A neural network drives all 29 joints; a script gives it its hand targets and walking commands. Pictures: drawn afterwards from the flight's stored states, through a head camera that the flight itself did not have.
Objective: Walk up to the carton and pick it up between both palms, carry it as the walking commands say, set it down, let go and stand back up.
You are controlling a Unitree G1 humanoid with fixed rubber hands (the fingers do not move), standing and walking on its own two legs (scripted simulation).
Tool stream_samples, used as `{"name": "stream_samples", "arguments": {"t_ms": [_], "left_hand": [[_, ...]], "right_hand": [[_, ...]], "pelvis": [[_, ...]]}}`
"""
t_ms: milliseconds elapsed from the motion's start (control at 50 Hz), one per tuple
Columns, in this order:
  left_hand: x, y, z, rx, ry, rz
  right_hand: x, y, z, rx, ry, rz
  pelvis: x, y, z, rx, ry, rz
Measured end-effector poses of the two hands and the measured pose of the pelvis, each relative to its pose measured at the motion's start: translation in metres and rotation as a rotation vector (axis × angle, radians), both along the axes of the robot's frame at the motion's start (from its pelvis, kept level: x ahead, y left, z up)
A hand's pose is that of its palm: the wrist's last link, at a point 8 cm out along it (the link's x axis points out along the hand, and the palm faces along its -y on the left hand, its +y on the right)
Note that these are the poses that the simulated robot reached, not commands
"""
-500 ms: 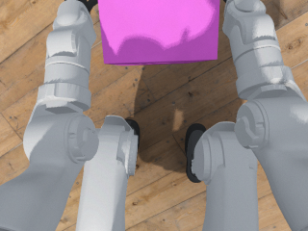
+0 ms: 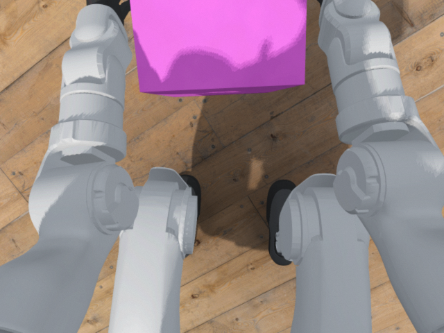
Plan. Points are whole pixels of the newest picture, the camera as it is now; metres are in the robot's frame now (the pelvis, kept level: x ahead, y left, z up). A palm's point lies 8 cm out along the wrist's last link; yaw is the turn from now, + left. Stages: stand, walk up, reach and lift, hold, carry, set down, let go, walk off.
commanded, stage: set down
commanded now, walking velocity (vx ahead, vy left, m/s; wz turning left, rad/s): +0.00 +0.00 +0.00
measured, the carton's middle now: (217, 2) +0.57 +0.03 -0.24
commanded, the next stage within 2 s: none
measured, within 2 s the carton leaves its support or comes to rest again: neither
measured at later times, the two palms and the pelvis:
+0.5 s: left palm (105, 10) +0.53 +0.17 -0.15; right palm out of the picture +0.56 -0.12 -0.17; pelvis +0.00 +0.00 +0.00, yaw +0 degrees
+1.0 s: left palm (101, 23) +0.52 +0.19 -0.17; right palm out of the picture +0.56 -0.17 -0.16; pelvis -0.01 +0.01 +0.00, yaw -1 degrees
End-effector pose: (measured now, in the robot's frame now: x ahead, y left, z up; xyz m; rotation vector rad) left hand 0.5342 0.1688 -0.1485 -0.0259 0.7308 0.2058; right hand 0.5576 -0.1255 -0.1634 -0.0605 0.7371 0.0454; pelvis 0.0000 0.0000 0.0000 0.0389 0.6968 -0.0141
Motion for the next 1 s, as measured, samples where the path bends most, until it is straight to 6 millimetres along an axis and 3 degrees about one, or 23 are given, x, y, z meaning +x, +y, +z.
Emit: {"name": "stream_samples", "arguments": {"t_ms": [740, 860, 1000], "left_hand": [[-0.002, 0.007, -0.008, 0.01, -0.031, -0.001], [-0.008, 0.017, -0.015, 0.043, -0.007, 0.002], [-0.013, 0.017, -0.017, 0.046, 0.007, -0.018]], "right_hand": [[-0.001, 0.002, -0.007, -0.007, -0.043, 0.035], [-0.005, -0.022, -0.014, -0.065, -0.024, -0.024], [0.004, -0.042, 0.0, -0.071, -0.043, -0.057]], "pelvis": [[-0.004, 0.002, -0.002, 0.001, -0.06, 0.006], [-0.005, 0.004, 0.003, -0.006, -0.056, 0.003], [-0.006, 0.008, 0.003, -0.013, -0.043, -0.001]]}}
